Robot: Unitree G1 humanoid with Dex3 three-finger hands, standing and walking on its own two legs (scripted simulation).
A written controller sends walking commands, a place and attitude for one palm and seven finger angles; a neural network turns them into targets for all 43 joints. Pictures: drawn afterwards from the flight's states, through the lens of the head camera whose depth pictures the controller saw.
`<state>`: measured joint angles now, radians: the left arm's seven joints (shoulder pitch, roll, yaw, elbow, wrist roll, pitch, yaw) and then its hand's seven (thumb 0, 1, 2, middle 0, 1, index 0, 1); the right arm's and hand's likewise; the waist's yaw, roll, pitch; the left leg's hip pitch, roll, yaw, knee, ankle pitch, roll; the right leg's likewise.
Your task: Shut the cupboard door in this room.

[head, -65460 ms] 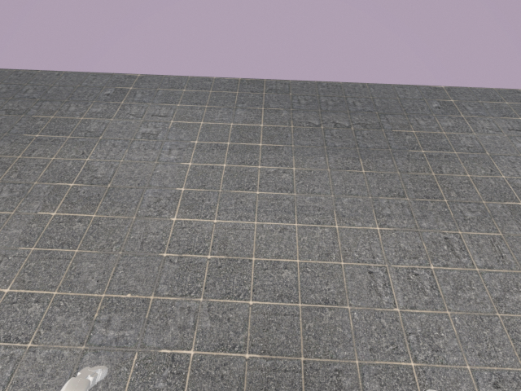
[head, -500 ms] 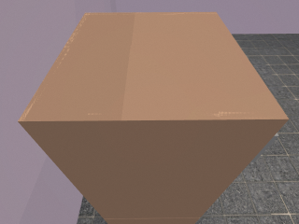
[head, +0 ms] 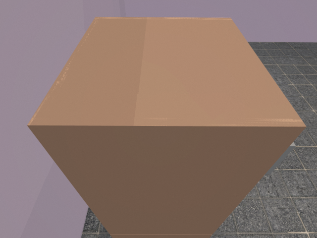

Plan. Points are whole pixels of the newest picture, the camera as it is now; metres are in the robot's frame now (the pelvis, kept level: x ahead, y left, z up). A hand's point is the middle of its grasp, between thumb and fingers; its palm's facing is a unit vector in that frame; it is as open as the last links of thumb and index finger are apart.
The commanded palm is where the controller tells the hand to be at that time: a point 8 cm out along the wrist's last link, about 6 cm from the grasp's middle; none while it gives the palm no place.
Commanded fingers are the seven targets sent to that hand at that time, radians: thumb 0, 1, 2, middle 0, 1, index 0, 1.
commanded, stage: shuffle to correct the standing spot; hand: left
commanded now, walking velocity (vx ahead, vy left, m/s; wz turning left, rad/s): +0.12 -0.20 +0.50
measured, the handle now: (267, 157) +0.30 -0.24 +0.08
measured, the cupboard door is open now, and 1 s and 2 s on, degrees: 0 0 0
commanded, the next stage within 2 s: none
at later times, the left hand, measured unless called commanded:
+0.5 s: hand out of the picture +0.01 +0.11 -0.20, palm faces +0.21 -0.96 -0.16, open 7.4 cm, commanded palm none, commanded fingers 0.00 0.90 0.90 -0.20 -0.30 -0.20 -0.30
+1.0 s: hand out of the picture -0.02 +0.02 -0.18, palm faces +0.44 -0.87 -0.24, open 7.4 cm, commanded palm none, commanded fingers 0.00 0.90 0.90 -0.20 -0.30 -0.20 -0.30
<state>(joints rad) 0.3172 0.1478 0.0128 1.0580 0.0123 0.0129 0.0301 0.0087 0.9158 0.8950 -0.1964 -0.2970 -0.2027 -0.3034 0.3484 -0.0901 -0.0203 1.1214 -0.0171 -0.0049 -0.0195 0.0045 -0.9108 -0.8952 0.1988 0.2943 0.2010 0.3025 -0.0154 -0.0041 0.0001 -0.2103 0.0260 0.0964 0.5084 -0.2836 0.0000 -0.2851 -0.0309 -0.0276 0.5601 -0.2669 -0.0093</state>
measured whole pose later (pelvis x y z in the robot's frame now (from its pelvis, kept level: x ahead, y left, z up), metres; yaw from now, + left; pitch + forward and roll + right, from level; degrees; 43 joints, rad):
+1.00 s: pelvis +0.03 -0.17 -0.02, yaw +28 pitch -1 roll +1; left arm 0.32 0.18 0.02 0.88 0.02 0.03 0.04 0.00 0.91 0.90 -0.20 -0.30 -0.20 -0.30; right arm 0.25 -0.22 -0.06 0.92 -0.03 0.04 0.00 0.01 -0.91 -0.90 0.20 0.29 0.20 0.30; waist -0.05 -0.01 0.08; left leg -0.47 -0.04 0.12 0.87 -0.40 0.04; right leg -0.13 0.01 -0.18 0.66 -0.50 -0.09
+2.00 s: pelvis +0.03 -0.41 -0.01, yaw +53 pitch +0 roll +0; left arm 0.35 0.23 0.06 0.87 0.03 0.06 0.01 0.00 0.91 0.90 -0.20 -0.30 -0.20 -0.30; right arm 0.22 -0.19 -0.07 0.91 -0.04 0.08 -0.01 0.01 -0.92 -0.89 0.21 0.30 0.21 0.30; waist 0.01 0.02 -0.02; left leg -0.49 -0.02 -0.07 0.69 -0.38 0.01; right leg -0.28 0.01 -0.02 0.58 -0.42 -0.02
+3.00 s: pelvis +0.21 -0.42 +0.00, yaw +57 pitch -2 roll +0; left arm 0.31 0.12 0.01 1.08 0.01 0.00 0.03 0.01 0.92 0.89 -0.20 -0.30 -0.20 -0.30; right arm 0.14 -0.12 -0.01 1.02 0.00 -0.03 -0.04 0.00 -0.91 -0.90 0.20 0.29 0.20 0.30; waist 0.05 -0.03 0.03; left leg -0.28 -0.01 0.05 0.52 -0.21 0.03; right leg -0.14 0.08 -0.05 0.51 -0.34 -0.09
